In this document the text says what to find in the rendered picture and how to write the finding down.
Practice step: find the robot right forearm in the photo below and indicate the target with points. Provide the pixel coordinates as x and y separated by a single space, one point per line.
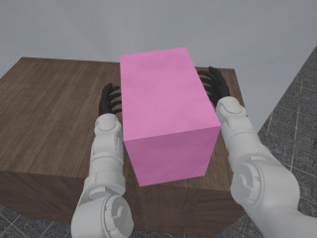
240 137

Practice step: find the robot right upper arm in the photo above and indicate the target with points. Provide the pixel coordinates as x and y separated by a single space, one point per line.
270 196

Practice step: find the pedestal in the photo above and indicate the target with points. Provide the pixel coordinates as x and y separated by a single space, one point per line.
48 111

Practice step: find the carton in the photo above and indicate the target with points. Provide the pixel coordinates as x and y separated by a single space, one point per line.
170 127

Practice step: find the robot left forearm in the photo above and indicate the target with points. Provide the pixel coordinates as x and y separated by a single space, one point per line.
106 161

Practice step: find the robot right hand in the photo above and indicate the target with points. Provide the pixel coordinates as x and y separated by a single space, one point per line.
218 88

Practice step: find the robot left hand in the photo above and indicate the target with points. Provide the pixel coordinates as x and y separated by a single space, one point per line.
105 107

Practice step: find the robot left upper arm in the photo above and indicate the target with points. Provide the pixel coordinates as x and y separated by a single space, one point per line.
109 216

